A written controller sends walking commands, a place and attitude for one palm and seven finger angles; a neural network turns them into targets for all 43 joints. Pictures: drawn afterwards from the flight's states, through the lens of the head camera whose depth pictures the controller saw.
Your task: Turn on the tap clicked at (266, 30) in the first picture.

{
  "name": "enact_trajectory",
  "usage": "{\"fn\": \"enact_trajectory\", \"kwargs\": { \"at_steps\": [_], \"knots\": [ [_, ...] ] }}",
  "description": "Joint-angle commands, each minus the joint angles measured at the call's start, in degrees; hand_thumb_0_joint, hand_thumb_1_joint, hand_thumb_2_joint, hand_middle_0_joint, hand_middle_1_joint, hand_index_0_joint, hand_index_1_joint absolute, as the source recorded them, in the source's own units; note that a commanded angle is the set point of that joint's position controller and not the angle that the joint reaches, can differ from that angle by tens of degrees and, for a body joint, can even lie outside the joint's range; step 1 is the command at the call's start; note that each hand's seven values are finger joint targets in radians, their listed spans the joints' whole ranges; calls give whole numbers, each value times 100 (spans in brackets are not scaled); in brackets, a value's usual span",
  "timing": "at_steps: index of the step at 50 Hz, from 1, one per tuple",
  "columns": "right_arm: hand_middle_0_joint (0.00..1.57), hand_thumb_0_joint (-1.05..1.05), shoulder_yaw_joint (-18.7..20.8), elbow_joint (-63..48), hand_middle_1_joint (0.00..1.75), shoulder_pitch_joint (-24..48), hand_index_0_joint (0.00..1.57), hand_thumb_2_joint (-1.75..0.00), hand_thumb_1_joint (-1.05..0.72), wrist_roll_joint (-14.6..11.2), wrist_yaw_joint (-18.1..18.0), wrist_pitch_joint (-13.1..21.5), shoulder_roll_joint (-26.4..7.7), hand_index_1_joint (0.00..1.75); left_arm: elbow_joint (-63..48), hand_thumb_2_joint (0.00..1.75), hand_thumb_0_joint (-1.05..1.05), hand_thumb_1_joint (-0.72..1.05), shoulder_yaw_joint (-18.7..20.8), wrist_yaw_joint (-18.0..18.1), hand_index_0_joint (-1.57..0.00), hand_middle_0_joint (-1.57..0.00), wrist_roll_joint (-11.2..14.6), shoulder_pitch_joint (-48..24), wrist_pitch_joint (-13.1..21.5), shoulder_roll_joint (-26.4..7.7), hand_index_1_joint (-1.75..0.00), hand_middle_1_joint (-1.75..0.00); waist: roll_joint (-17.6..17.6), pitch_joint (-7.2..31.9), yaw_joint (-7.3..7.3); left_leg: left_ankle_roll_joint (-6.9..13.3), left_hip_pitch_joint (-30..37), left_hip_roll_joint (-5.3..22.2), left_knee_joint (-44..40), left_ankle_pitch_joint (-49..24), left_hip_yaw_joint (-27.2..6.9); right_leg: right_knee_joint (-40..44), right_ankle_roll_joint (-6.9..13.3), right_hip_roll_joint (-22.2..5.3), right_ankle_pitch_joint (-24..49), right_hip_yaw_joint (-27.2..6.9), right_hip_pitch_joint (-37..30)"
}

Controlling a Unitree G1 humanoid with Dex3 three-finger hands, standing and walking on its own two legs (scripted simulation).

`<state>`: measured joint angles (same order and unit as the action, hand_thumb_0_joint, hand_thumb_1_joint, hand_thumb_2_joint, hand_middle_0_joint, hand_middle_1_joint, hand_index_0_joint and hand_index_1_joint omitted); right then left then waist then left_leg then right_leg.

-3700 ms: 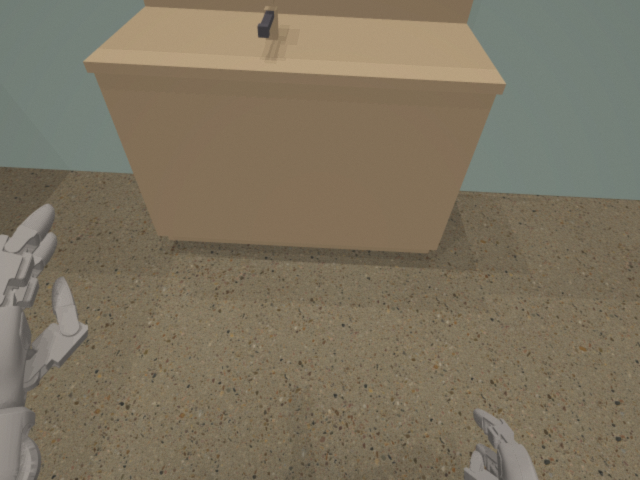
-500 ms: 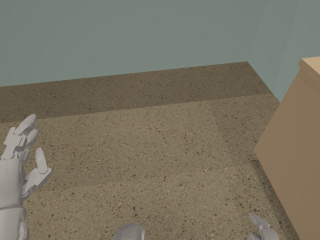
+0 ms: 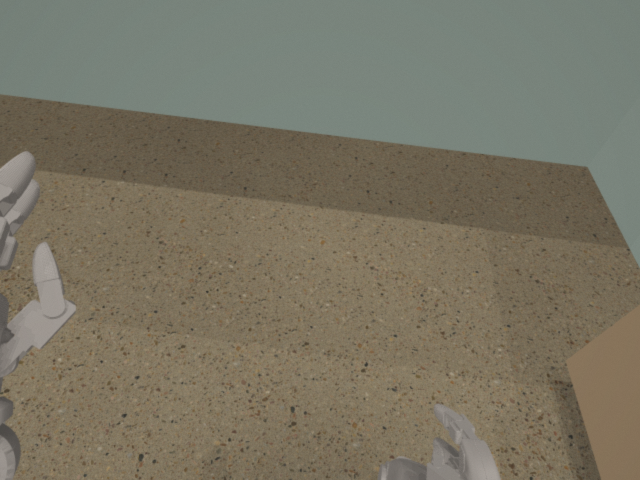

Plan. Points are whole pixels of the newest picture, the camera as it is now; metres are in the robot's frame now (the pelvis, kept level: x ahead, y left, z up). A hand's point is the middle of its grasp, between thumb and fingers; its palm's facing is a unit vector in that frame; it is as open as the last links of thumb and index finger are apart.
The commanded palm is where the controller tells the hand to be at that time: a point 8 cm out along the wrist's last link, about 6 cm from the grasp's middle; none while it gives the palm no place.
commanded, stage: walk to a spot facing it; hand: left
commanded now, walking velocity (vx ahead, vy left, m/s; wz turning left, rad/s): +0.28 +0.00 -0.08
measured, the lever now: out of the picture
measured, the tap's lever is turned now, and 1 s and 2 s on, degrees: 0 0 0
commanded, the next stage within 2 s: turn to face it in 0.26 s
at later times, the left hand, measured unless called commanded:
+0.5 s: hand (162, 230) +0.30 +0.19 +0.19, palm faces +0.37 -0.77 -0.52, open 7.4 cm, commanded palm +0.25 +0.24 +0.17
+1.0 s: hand (284, 198) +0.38 +0.09 +0.17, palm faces +0.17 -0.80 -0.57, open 7.4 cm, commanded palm +0.33 +0.15 +0.17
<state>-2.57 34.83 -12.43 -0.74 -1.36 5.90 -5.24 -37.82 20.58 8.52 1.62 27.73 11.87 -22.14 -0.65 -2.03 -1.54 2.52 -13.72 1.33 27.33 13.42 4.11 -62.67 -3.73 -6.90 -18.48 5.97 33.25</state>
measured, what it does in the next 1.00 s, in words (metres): walks ahead: right foot, then left foot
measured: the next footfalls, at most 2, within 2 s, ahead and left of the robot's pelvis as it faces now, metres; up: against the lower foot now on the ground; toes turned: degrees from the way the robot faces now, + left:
right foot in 0.22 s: +0.11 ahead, -0.13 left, +0.00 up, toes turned -9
left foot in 0.58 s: +0.21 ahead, +0.10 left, +0.00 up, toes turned +8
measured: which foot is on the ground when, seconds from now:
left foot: down 0.00-0.22, up 0.24-0.56, down 0.58-0.98, up 1.00-1.00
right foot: up 0.00-0.20, down 0.22-0.60, up 0.62-0.94, down 0.96-1.00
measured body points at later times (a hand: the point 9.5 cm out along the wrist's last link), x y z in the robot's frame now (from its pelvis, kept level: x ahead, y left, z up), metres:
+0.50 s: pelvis +0.09 -0.04 +0.00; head +0.13 -0.05 +0.45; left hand +0.27 +0.23 +0.22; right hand +0.25 -0.31 -0.09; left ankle +0.14 +0.11 -0.70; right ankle +0.07 -0.12 -0.74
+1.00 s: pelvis +0.10 -0.08 -0.02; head +0.15 -0.14 +0.42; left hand +0.36 +0.13 +0.20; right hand +0.23 -0.31 -0.14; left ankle +0.16 +0.09 -0.74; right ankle +0.11 -0.16 -0.74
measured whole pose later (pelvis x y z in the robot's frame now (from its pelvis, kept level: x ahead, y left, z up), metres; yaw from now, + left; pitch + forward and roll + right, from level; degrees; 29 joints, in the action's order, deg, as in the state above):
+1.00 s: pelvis +0.10 -0.08 -0.02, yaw -15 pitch +0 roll +0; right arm -0.5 30.2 -9.9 -1.1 0.6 3.8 -10.2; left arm -30.8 22.7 7.5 1.9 25.9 11.3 -23.6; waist 5.8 -8.0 -1.6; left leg -4.8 -20.0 15.8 41.3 20.1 14.4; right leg -38.5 1.6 -0.9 -18.1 8.8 19.8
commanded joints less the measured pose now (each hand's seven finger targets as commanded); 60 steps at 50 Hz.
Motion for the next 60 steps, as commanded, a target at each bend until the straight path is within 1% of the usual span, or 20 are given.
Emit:
{"fn": "enact_trajectory", "kwargs": {
  "at_steps": [1, 6, 9, 10, 11, 12, 15, 19, 27, 29, 31, 32, 37, 44, 47, 48, 49, 50, 55, 60],
  "knots": [
    [20, 0, 477, -612, 30, 332, 20, -90, -90, 26, -233, 361, -1172, 30, -207, 90, 0, 90, 453, 54, -20, -20, 5, -494, 306, -604, -30, -30, 1162, 518, 153, 691, 17, 1406, -1590, 347, -930, 1008, 28, 185, -113, 145, -488],
    [20, 0, 419, -571, 30, 461, 20, -90, -90, 49, -349, 237, -1213, 30, 669, 90, 0, 90, 163, 24, -20, -20, -59, -1123, 162, -493, -30, -30, 853, 338, 101, 622, 101, 1445, -1227, 418, -925, 2423, 73, 474, -481, 324, -1045],
    [20, 0, 348, -645, 30, 611, 20, -90, -90, 44, -333, 156, -1188, 30, 447, 90, 0, 90, 76, 59, -20, -20, -131, -1465, 78, -589, -30, -30, 501, 615, 61, 346, -273, 1087, 135, 239, -650, 4000, 249, 473, 208, 220, -2497],
    [20, 0, 343, -638, 30, 582, 20, -90, -90, 10, -306, 120, -1082, 30, 231, 90, 0, 90, 65, 71, -20, -20, -190, -1542, 70, -698, -30, -30, -214, 906, 86, 209, -769, 713, 1389, 310, -223, 4259, 574, -225, 245, -650, -3128],
    [20, 0, 359, -758, 30, 718, 20, -90, -90, 4, -310, 103, -1025, 30, -11, 90, 0, 90, 261, 100, -20, -20, -194, -1573, 75, -1057, -30, -30, -1489, 993, 64, -110, -2087, -5, 3007, 1492, 98, 4616, 1172, -1488, 828, -2741, -3799],
    [20, 0, 377, -822, 30, 851, 20, -90, -90, 40, -319, 151, -1175, 30, -274, 90, 0, 90, 395, 136, -20, -20, -117, -1635, 122, -1166, -30, -30, -1225, 738, 0, -275, -2642, -97, 3962, 1874, -305, 4753, 1503, -2073, 1262, -3226, -3684],
    [20, 0, 496, -706, 30, 794, 20, -90, -90, 26, -196, 60, -1278, 30, -636, 90, 0, 90, 820, 154, -20, -20, -35, -864, 300, -1349, -30, -30, -147, 526, 91, -405, -2524, 296, 4425, 931, -630, 4729, 1438, -1711, 791, -2170, -3036],
    [20, 0, 429, -835, 30, 724, 20, -90, -90, 43, -238, -173, -1044, 30, -660, 90, 0, 90, 1182, 208, -20, -20, 48, 101, 439, -1229, -30, -30, -187, 548, 156, -474, -2089, 424, 3006, 647, -209, 4406, 1252, -1191, 2902, -704, -2921],
    [20, 0, 562, -1010, 30, 392, 20, -90, -90, 53, -348, -97, -1208, 30, -312, 90, 0, 90, 759, 254, -20, -20, 52, -225, 356, -837, -30, -30, -579, 1183, 167, -458, 283, 120, -53, -936, 653, 3325, 815, -389, 3452, -683, -2613],
    [20, 0, 669, -1061, 30, 344, 20, -90, -90, 15, -390, -116, -1396, 30, -399, 90, 0, 90, 638, 228, -20, -20, 3, -663, 409, -882, -30, -30, 1, 1285, 203, -173, 1274, 865, -222, -2147, -46, 2487, 483, -67, 2489, -660, -1765],
    [20, 0, 673, -1067, 30, 286, 20, -90, -90, 6, -302, -78, -1448, 30, -128, 90, 0, 90, 432, 157, -20, -20, -38, -715, 425, -759, -30, -30, 1057, 1203, 117, 625, 1740, 2430, -423, -4105, -1494, 861, 213, 481, -1608, -473, -392],
    [20, 0, 584, -1037, 30, 417, 20, -90, -90, 121, -272, -64, -1359, 30, -71, 90, 0, 90, 505, 145, -20, -20, -81, -674, 455, -882, -30, -30, 1327, 1025, 109, 771, 1500, 2638, -628, -3949, -1651, 189, 205, 453, -1649, -551, -243],
    [20, 0, 568, -1088, 30, 548, 20, -90, -90, 67, -14, 19, -1340, 30, -1083, 90, 0, 90, 522, 77, -20, -20, -46, -761, 400, -879, -30, -30, 1622, 814, 55, 361, 639, 2162, -677, -2486, 4, 514, 95, 230, -574, -274, -584],
    [20, 0, 587, -1170, 30, 379, 20, -90, -90, 8, 127, 62, -1324, 30, -307, 90, 0, 90, 825, -2, -20, -20, 104, -129, 265, -768, -30, -30, 1587, 649, 96, -19, 274, 2256, -425, -1561, 725, 2087, 26, 483, -345, 263, -1274],
    [20, 0, 610, -1151, 30, 229, 20, -90, -90, -57, 113, 44, -1310, 30, -61, 90, 0, 90, 780, -24, -20, -20, 86, -181, 184, -783, -30, -30, 903, 833, 75, -304, 200, 1914, 776, -1052, 953, 3255, 100, 568, 711, 235, -2025],
    [20, 0, 604, -1153, 30, 169, 20, -90, -90, -78, 110, 26, -1223, 30, -119, 90, 0, 90, 791, -11, -20, -20, 28, -393, 200, -923, -30, -30, -130, 973, 104, -457, -86, 1446, 1846, -388, 1070, 3791, 325, 111, 2059, -421, -2385],
    [20, 0, 517, -1323, 30, 381, 20, -90, -90, -75, 61, 22, -1055, 30, -105, 90, 0, 90, 975, 42, -20, -20, 18, -422, 183, -1215, -30, -30, -1726, 951, 37, -686, -1612, 607, 3095, 2216, 866, 3799, 911, -854, 4880, -2249, -3108],
    [20, 0, 464, -1308, 30, 633, 20, -90, -90, -61, 20, 9, -1073, 30, 84, 90, 0, 90, 1043, 89, -20, -20, 101, -281, 62, -1134, -30, -30, -1842, 1059, -34, -772, -2073, 388, 4036, 2496, 118, 3764, 1123, -1285, 5895, -2797, -3013],
    [20, 0, 384, -1065, 30, 875, 20, -90, -90, -35, 25, -341, -1008, 30, -784, 90, 0, 90, 1163, 212, -20, -20, 194, 87, 263, -1192, -30, -30, -321, 1521, 76, -875, -2594, 384, 5037, 987, -484, 3514, 1081, -760, 4666, -1866, -3879],
    [20, 0, 665, -964, 30, 895, 20, -90, -90, -7, -1, -438, -1247, 30, -514, 90, 0, 90, 1370, 257, -20, -20, 281, 528, 380, -1229, -30, -30, -198, 1397, 48, -831, -2527, 256, 4803, 757, -609, 3830, 849, -623, 4067, -2085, -3560]
  ]
}}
